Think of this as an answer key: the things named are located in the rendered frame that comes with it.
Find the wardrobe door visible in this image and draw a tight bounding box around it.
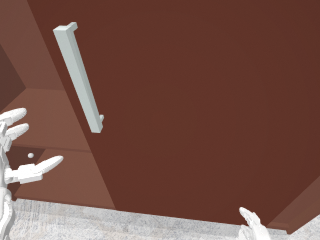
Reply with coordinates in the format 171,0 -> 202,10
271,176 -> 320,224
27,0 -> 320,227

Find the robot left hand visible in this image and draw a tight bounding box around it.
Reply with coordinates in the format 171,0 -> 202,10
0,108 -> 64,189

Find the robot right hand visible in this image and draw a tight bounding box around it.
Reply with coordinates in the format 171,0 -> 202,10
235,207 -> 272,240

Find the left robot forearm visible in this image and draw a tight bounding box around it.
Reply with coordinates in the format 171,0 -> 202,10
0,187 -> 16,240

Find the handle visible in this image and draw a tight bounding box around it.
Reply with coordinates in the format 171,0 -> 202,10
53,22 -> 104,133

